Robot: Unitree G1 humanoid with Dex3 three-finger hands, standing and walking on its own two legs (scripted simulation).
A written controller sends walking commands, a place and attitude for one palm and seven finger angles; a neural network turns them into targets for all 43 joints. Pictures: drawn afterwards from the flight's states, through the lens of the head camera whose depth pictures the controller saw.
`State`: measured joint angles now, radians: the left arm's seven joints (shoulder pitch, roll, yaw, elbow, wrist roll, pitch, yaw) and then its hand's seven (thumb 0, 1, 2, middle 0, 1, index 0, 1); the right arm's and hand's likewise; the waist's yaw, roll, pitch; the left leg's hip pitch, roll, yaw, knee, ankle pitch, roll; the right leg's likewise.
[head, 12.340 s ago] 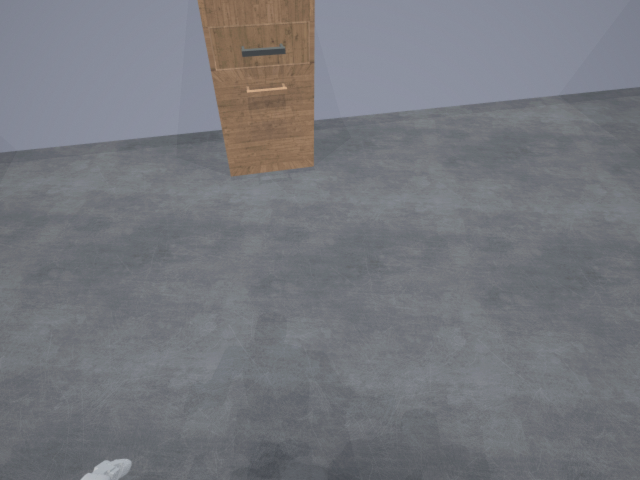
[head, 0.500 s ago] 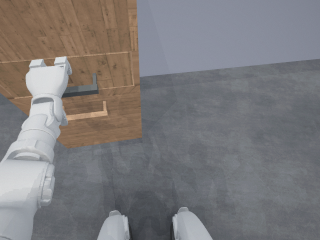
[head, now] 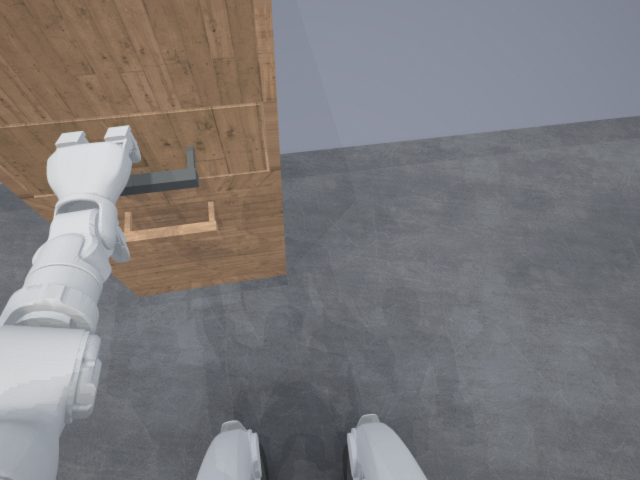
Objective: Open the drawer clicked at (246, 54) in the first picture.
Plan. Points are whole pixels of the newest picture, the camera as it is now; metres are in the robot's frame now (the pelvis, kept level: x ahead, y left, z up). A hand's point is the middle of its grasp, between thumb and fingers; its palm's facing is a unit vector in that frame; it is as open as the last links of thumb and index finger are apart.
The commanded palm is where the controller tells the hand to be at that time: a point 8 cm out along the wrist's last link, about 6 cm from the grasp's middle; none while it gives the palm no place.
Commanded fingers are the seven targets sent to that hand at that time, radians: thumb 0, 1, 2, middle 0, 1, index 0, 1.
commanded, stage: move the hooked fingers above the handle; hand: left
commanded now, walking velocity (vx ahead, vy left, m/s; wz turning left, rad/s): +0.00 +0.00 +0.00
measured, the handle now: (138, 171) +0.57 +0.23 -0.06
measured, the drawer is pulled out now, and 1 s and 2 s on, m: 0.00 0.00 0.00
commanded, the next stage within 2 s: none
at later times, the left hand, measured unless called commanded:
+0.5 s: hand (133, 194) +0.49 +0.21 -0.01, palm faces -0.15 -0.06 -0.99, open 13.8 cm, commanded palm +0.50 +0.21 +0.04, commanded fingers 0.00 -0.50 0.30 -0.30 -1.20 -0.30 -1.20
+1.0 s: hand (144, 174) +0.50 +0.19 +0.01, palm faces +0.01 -0.10 -0.99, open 13.8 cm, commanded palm +0.50 +0.22 +0.05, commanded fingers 0.00 -0.50 0.30 -0.30 -1.20 -0.30 -1.20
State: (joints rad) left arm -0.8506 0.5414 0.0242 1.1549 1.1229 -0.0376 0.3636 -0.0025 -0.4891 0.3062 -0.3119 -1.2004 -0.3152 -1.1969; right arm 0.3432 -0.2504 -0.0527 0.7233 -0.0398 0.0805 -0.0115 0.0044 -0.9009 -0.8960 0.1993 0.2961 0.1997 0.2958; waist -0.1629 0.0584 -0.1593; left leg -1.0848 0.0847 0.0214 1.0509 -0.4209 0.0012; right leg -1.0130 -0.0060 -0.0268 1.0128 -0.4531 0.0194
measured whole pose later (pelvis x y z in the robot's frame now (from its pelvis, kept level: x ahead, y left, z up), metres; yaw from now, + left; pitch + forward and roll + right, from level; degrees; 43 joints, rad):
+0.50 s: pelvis +0.01 +0.00 +0.00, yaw +0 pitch +26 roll -3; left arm -0.84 0.49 -0.03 1.10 1.10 -0.08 0.31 0.00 -0.49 0.31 -0.31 -1.20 -0.32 -1.20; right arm 0.37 -0.23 -0.05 0.74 -0.04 0.07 -0.02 0.00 -0.90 -0.90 0.20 0.30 0.20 0.30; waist -0.16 0.06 -0.17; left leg -1.05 0.08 0.02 1.03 -0.42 0.00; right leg -0.98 -0.01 -0.03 0.99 -0.45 0.02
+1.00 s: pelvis +0.01 +0.00 +0.00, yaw +1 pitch +25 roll -3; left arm -0.83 0.47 -0.02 1.03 1.13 -0.18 0.39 0.00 -0.49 0.31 -0.32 -1.20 -0.32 -1.20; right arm 0.33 -0.25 -0.05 0.75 -0.05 0.05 -0.03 0.00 -0.90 -0.90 0.20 0.30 0.20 0.30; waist -0.16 0.04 -0.20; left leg -1.07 0.08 -0.01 1.07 -0.44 -0.01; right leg -0.98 -0.01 -0.05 1.02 -0.48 0.01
